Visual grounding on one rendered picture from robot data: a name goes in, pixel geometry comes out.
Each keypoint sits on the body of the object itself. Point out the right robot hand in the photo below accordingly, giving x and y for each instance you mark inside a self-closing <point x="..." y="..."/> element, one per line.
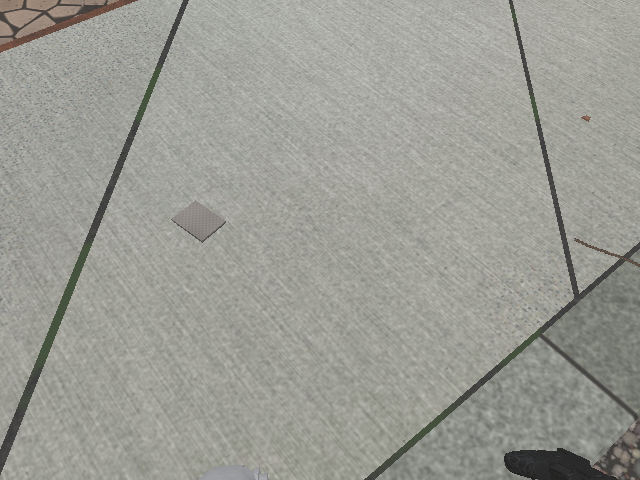
<point x="552" y="465"/>

